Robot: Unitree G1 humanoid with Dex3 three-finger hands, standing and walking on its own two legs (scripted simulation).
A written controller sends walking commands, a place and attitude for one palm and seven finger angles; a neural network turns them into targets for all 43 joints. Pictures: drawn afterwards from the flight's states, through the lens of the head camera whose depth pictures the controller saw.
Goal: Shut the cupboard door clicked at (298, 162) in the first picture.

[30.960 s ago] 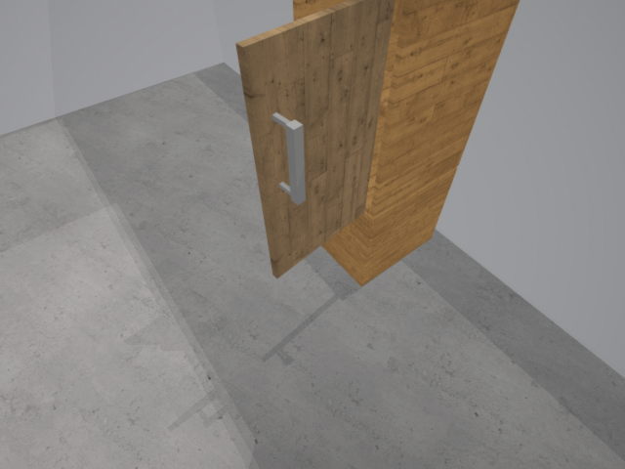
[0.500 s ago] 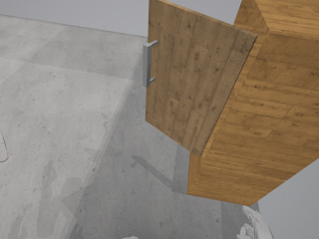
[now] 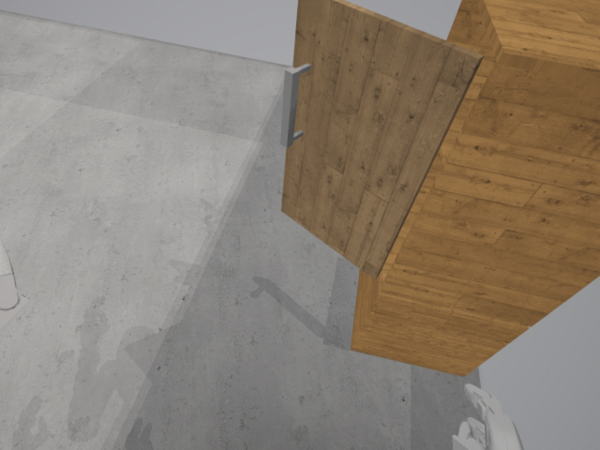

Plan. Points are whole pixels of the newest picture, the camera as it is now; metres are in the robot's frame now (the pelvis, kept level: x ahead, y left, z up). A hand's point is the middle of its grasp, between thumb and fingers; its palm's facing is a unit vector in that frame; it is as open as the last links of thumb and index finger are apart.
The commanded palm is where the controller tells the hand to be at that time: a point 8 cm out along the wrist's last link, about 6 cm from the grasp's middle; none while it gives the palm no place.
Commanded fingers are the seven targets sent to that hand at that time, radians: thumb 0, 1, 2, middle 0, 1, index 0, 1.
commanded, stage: step back with the hand held close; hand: left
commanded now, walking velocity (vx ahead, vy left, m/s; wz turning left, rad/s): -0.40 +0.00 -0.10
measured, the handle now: (295, 107) +0.76 +0.04 +0.05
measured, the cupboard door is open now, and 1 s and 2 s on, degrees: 60 60 60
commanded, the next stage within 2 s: stop stepping back and stand still in 0.16 s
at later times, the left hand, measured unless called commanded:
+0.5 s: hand out of the picture +0.10 +0.29 +0.18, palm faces +0.43 -0.81 -0.39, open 7.4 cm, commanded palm +0.05 +0.31 +0.19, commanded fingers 0.00 0.90 0.90 -0.20 -0.30 -0.20 -0.30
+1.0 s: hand out of the picture +0.06 +0.32 +0.18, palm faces +0.44 -0.84 -0.30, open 7.4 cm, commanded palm +0.00 +0.36 +0.19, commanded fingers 0.00 0.90 0.90 -0.20 -0.30 -0.20 -0.30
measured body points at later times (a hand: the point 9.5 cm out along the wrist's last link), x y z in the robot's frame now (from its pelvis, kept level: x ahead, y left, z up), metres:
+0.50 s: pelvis -0.11 +0.02 +0.01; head -0.15 +0.05 +0.45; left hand +0.07 +0.33 +0.20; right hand +0.01 -0.25 -0.06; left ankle -0.03 +0.10 -0.73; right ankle -0.11 -0.13 -0.72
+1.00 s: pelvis -0.17 +0.07 +0.00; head -0.20 +0.10 +0.44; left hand +0.03 +0.36 +0.20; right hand -0.05 -0.20 -0.08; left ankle -0.09 +0.17 -0.73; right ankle -0.18 -0.06 -0.72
